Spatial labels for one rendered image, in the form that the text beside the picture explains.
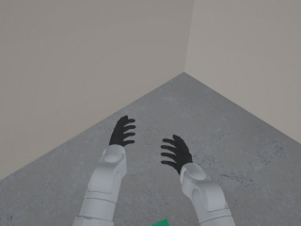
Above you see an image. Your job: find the robot right forearm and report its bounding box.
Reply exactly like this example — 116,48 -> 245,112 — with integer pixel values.
180,162 -> 236,226

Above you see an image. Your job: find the robot right hand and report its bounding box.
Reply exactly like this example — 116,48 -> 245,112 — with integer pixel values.
161,135 -> 193,175

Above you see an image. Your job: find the robot left forearm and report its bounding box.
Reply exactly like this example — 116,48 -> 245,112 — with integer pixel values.
72,144 -> 127,226

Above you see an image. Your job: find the robot left hand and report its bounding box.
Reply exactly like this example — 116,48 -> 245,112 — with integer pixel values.
108,115 -> 136,147

